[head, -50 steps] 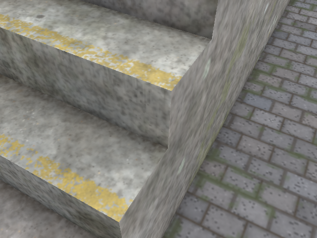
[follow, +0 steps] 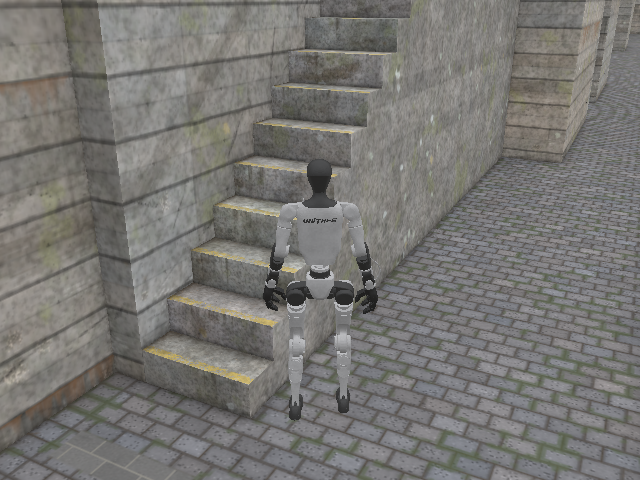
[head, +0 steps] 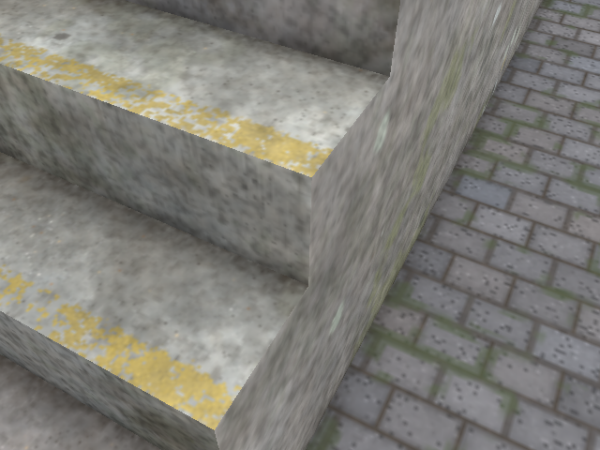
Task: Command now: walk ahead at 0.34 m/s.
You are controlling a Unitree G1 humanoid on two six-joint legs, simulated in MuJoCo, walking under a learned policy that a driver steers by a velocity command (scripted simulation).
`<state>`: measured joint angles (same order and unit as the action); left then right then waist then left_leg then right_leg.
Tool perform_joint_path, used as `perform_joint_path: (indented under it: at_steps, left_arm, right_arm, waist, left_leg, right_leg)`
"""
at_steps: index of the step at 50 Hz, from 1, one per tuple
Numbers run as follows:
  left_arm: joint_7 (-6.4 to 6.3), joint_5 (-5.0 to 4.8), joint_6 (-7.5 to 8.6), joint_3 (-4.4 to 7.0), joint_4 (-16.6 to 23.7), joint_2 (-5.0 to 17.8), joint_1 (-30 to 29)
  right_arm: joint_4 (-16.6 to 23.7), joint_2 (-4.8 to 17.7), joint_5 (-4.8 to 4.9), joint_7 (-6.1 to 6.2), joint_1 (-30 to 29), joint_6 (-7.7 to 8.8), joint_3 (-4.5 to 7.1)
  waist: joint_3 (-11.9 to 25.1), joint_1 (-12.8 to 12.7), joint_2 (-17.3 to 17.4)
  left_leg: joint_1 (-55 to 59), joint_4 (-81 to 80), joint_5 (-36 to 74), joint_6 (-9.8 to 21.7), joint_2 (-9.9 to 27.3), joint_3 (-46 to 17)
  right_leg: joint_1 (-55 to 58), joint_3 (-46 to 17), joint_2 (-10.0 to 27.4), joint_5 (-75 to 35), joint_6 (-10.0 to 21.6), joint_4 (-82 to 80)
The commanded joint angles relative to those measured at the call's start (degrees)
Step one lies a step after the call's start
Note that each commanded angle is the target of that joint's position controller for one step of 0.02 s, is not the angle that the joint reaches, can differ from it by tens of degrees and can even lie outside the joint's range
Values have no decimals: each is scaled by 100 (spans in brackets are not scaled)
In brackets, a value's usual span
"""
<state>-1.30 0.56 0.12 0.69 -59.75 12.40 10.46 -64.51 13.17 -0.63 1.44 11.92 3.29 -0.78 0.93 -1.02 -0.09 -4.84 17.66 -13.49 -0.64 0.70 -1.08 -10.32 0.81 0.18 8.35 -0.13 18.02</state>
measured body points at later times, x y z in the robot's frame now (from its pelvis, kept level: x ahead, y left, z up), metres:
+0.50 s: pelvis +0.02 +0.01 +0.00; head +0.02 +0.02 +0.45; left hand +0.17 +0.26 -0.12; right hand +0.12 -0.25 -0.13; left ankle -0.05 +0.13 -0.75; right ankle +0.01 -0.12 -0.75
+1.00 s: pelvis +0.01 +0.02 +0.00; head +0.01 +0.03 +0.45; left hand +0.16 +0.28 -0.12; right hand +0.13 -0.24 -0.12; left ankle -0.05 +0.13 -0.75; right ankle +0.01 -0.12 -0.75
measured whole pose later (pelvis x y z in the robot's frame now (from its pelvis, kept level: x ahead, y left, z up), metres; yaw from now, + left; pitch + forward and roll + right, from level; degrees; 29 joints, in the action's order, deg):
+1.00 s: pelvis +0.01 +0.02 +0.00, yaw +1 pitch +0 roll +0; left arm 0.8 0.6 2.8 -0.1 -57.6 15.1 2.2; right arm -60.1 15.6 -1.0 -0.2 6.7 3.5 -1.4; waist 0.9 -0.5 -0.5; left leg 0.4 11.0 -11.1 0.9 -1.1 -2.0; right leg -5.4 0.7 2.1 7.0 -2.2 12.7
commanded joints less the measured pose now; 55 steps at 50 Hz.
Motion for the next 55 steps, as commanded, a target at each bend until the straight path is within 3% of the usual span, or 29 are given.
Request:
perform_joint_path:
  at_steps: [1,11,27,55]
  left_arm:
    - [43,-32,134,90,300,657,-190]
    - [114,-24,227,79,459,684,-652]
    - [175,-6,295,58,592,825,-1222]
    - [197,-1,351,33,551,934,-1227]
  right_arm:
    - [220,692,5,-28,34,73,107]
    - [425,715,14,-64,-236,108,121]
    - [618,884,-10,-132,-615,124,107]
    - [698,1004,-38,-153,-703,73,56]
  waist:
    - [48,21,-9]
    - [248,32,-3]
    - [314,51,22]
    - [266,52,28]
  left_leg:
    - [-235,-420,825,65,277,-321]
    - [29,-486,1555,21,361,-354]
    - [295,-623,1882,7,443,-461]
    - [427,-709,1874,46,421,-570]
  right_leg:
    - [389,-420,380,-922,141,-286]
    - [731,-452,481,-1729,119,-303]
    - [809,-435,565,-1645,13,-431]
    - [695,-367,597,-1316,-113,-551]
